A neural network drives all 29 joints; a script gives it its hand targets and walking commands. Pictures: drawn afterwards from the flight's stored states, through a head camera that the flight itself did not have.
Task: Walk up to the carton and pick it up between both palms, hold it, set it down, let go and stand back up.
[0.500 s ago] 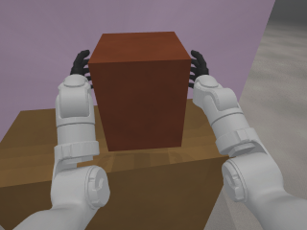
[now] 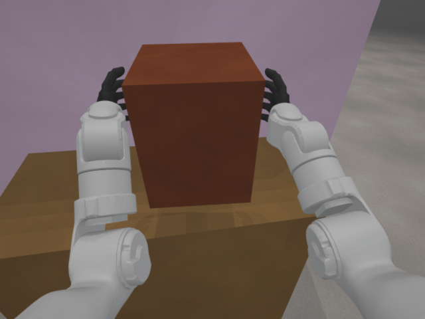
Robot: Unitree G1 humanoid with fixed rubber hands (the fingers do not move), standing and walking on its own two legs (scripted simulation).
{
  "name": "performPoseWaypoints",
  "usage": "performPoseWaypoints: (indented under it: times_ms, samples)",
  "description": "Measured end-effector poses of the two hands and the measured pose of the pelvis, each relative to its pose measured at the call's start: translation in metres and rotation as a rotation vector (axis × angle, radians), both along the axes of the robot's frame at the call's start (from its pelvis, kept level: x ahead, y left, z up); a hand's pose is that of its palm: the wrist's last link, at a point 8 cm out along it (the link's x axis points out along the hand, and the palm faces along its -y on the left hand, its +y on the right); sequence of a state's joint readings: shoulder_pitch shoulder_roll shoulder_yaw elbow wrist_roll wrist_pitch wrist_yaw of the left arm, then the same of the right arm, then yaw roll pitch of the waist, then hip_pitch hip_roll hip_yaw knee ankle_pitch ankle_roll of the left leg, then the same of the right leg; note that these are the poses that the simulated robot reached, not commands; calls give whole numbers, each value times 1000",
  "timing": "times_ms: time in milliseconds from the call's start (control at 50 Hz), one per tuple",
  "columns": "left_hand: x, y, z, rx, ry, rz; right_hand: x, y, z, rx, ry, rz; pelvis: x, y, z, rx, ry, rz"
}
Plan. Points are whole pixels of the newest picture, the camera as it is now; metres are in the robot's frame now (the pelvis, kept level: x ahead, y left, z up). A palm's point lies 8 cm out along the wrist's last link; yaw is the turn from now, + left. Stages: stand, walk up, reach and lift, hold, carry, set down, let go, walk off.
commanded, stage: hold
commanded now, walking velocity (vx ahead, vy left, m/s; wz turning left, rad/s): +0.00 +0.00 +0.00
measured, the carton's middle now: (196, 123) +0.41 +0.01 +0.23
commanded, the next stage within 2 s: none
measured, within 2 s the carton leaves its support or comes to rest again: neither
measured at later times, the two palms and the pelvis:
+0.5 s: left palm (108, 114) +0.36 +0.16 +0.28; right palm (275, 113) +0.36 -0.13 +0.28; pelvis +0.00 +0.00 +0.00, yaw +0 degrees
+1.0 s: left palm (109, 112) +0.36 +0.16 +0.28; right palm (275, 111) +0.36 -0.13 +0.28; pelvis +0.00 +0.00 +0.00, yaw +0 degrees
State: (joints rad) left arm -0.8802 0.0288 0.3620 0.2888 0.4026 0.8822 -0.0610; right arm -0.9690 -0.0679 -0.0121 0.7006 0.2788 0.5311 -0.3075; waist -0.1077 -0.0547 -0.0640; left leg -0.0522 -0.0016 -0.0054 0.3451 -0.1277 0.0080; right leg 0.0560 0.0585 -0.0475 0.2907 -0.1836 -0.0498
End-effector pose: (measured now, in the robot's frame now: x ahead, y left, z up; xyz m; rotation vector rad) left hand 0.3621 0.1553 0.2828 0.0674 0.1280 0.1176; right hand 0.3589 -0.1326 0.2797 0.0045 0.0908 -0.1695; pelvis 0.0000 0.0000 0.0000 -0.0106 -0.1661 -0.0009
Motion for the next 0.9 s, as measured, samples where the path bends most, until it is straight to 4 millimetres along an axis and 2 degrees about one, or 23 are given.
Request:
performPoseWaypoints:
  times_ms: [480,720,900]
  samples:
    - [-2,4,-6,-11,7,4,-1,4,-3,-19,10,1,1,-3,0,3,-10,3]
    - [-4,4,-2,-8,-7,6,-3,4,1,-12,-6,5,0,-1,0,1,-9,2]
    - [1,2,-2,-5,12,6,2,3,-2,-8,13,4,-1,-1,0,2,6,1]
